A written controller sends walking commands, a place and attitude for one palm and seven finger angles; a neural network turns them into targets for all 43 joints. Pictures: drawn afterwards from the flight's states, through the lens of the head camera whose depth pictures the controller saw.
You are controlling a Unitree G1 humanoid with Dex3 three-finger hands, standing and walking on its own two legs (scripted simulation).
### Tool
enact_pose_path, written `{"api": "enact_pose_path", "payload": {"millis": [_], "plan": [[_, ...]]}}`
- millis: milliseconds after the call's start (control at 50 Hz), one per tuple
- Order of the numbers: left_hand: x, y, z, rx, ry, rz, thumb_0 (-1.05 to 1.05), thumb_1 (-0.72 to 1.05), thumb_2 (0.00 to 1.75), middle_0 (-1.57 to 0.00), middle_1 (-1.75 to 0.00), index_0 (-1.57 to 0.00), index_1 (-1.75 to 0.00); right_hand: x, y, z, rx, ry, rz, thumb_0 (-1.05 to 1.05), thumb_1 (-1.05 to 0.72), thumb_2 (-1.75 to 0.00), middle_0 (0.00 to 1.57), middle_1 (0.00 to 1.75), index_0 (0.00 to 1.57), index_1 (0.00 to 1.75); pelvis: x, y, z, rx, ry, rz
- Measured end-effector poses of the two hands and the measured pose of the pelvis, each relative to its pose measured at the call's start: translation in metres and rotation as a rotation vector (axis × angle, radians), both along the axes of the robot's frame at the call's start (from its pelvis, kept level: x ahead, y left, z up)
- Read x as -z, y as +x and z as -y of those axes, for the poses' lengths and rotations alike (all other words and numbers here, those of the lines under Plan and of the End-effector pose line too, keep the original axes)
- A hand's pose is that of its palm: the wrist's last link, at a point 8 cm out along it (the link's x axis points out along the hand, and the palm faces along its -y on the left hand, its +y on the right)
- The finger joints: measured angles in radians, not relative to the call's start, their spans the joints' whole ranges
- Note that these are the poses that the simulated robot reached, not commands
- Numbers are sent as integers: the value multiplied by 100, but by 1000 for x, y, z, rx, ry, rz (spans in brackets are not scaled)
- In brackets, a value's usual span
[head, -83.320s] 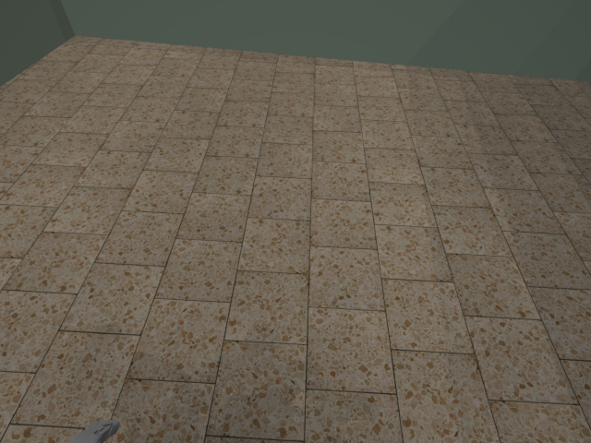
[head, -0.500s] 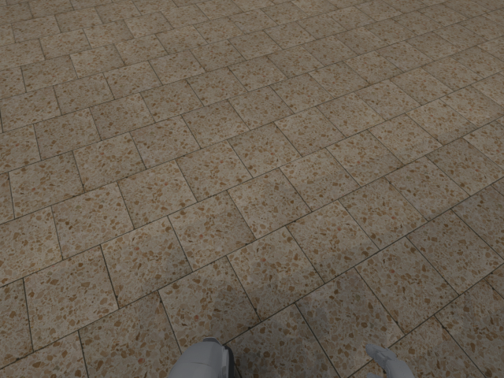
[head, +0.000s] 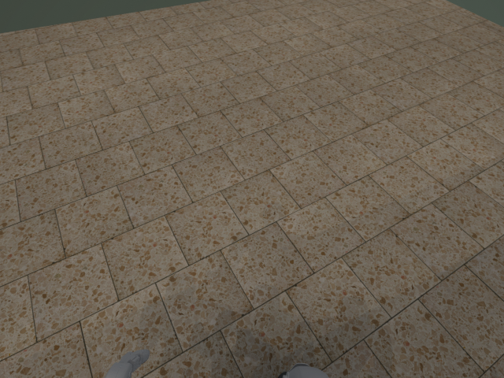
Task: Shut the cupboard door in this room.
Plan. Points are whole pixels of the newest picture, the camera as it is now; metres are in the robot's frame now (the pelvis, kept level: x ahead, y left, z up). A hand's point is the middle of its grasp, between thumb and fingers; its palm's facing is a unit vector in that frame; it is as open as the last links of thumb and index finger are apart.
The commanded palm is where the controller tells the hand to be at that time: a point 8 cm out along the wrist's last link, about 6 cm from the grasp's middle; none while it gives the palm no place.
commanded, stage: turn to face it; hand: left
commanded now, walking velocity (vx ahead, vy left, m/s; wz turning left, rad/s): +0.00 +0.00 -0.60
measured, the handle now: out of the picture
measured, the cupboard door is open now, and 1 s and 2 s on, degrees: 42 42 42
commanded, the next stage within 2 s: none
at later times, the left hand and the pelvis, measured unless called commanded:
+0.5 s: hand (141, 360) +0.18 +0.21 -0.17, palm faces -0.13 -0.97 -0.22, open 7.4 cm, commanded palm none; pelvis +0.10 +0.02 +0.00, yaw -14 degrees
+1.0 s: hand (193, 284) +0.32 +0.13 -0.15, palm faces -0.54 -0.79 -0.28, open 7.4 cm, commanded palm none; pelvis +0.11 +0.01 -0.01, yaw -34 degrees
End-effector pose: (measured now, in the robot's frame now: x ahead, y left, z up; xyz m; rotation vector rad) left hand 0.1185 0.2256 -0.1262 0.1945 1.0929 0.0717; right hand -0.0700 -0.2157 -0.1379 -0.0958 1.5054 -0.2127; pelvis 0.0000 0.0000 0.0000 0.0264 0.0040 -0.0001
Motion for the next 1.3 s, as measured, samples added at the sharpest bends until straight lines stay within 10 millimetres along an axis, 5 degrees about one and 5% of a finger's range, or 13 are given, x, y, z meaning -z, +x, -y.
{"api": "enact_pose_path", "payload": {"millis": [80,160,340,500,600,740,940,1000,1120,1300], "plan": [[7,29,22,29,8,-18,0,90,90,-20,-30,-20,-30,15,21,9,51,23,-50,0,-91,-90,20,30,20,29,9,33,13,39,-21,6],[5,24,30,2,16,-90,0,91,90,-20,-30,-20,-30,9,70,22,57,12,16,1,-91,-90,20,30,20,29,-1,50,20,72,-10,8],[-2,27,2,13,72,-200,0,92,90,-21,-30,-20,-30,-6,195,39,30,-36,284,0,-91,-90,20,30,20,29,-7,77,13,150,-13,-26],[14,63,-31,53,41,-192,1,91,90,-21,-30,-20,-30,-25,250,27,42,-130,437,0,-91,-90,20,30,20,29,2,103,-20,244,-35,-36],[16,103,-45,129,32,-165,1,90,90,-20,-30,-20,-30,-39,237,13,64,-176,427,0,-91,-90,20,30,20,29,-3,110,-33,311,-44,-13],[4,155,-40,259,44,-129,1,91,90,-20,-30,-20,-30,-40,185,8,197,-195,347,0,-91,-90,20,30,20,30,-9,115,-38,415,-63,-14],[-2,214,34,498,94,-43,1,90,90,-20,-30,-20,-30,1,74,14,449,-146,180,0,-91,-90,20,30,20,30,8,112,-12,554,-29,-18],[-6,218,56,545,104,-15,1,90,90,-20,-30,-20,-30,11,51,17,504,-137,124,0,-91,-90,20,30,20,29,10,109,-8,588,-38,-20],[-11,214,74,593,102,-43,1,90,90,-20,-30,-20,-30,-4,51,18,555,-145,154,1,-91,-90,20,30,20,29,-3,109,-6,647,-17,-17],[9,228,70,666,56,-97,1,90,90,-21,-30,-20,-30,-20,88,7,602,-215,267,1,-91,-90,20,30,20,29,0,127,-24,747,-25,-27]]}}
